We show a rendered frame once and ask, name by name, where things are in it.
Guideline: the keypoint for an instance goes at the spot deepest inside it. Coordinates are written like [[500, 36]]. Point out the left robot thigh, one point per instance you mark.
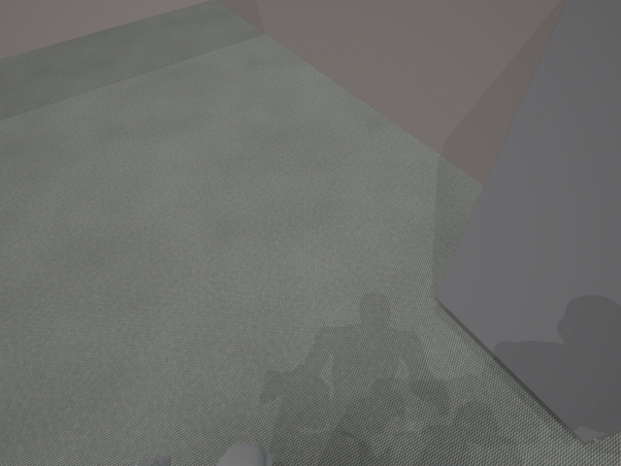
[[246, 454]]

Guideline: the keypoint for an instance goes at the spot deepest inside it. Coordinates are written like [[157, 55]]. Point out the fridge door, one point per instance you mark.
[[536, 276]]

